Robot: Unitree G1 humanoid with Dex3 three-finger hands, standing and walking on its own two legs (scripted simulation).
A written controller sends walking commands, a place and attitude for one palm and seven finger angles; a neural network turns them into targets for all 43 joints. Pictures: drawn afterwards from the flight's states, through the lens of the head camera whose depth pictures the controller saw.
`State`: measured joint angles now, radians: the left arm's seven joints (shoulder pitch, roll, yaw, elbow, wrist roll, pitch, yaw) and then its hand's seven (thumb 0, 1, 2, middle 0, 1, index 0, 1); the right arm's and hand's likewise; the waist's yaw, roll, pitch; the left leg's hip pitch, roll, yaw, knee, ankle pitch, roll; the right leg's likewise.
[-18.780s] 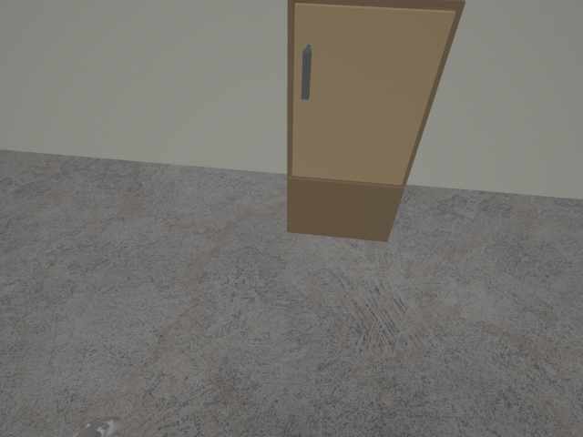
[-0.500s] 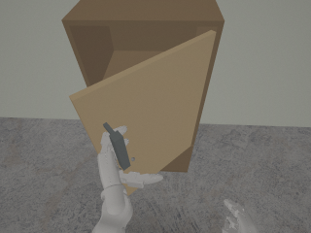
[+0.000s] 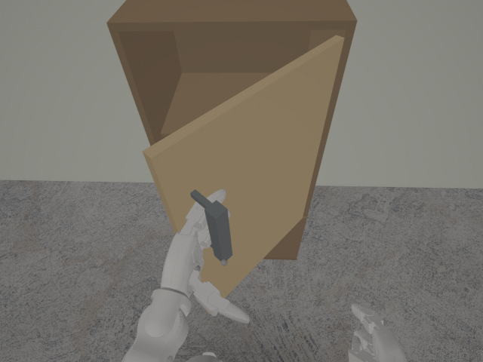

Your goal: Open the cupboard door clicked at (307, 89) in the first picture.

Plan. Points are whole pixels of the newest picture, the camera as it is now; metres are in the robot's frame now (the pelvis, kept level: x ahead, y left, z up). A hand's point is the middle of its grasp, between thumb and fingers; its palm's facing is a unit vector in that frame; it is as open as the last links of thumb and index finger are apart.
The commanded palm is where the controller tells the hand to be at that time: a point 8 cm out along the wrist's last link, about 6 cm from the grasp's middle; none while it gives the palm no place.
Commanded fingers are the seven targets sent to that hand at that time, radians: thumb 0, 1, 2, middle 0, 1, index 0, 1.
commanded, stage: slide the hand sideways off the handle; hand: left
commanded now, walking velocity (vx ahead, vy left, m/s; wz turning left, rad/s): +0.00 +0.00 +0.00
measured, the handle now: (211, 227) +0.32 +0.07 +0.07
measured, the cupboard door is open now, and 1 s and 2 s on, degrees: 49 45 45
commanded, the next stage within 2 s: draw the hand back to the body in 0.94 s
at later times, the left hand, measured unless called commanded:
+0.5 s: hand (195, 280) +0.23 +0.08 +0.07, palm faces -0.05 -1.00 +0.00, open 16.1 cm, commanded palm +0.21 +0.14 +0.07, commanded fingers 0.00 -0.50 0.30 -0.15 -0.30 -0.15 -0.30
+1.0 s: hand (160, 301) +0.20 +0.13 +0.07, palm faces -0.01 -1.00 -0.03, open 16.3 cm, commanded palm +0.18 +0.18 +0.07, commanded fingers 0.00 -0.50 0.30 -0.15 -0.30 -0.15 -0.30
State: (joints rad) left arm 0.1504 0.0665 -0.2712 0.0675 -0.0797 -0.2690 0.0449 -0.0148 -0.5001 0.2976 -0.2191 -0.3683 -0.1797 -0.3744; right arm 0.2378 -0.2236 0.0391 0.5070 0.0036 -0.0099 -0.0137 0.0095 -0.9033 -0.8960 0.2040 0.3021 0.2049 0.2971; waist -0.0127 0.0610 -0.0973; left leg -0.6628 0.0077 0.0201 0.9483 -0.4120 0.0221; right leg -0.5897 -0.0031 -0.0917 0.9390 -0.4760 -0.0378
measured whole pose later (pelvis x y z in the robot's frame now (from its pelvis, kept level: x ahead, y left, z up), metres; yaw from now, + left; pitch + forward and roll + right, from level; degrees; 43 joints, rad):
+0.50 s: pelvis +0.00 +0.00 +0.00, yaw -1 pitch +8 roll -1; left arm 0.38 0.09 -0.19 -0.12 -0.06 -0.30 0.07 -0.01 -0.50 0.30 -0.20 -0.32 -0.19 -0.32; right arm 0.26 -0.22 0.04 0.43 0.00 -0.02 0.00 0.01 -0.90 -0.90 0.20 0.30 0.20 0.30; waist -0.01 0.05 -0.11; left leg -0.68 0.02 0.03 0.97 -0.43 0.02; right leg -0.62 0.00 -0.08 0.96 -0.49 -0.04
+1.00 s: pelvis +0.02 -0.01 -0.01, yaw +0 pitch +11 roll -1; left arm 0.61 0.16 -0.02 -0.27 -0.18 -0.35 -0.12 -0.01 -0.50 0.30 -0.16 -0.30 -0.16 -0.31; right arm 0.27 -0.24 0.01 0.42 0.02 -0.06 -0.03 0.01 -0.90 -0.90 0.20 0.30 0.20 0.30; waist 0.01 0.05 -0.13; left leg -0.75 0.02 0.00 1.04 -0.47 0.01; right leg -0.67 0.01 -0.11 1.02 -0.54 -0.05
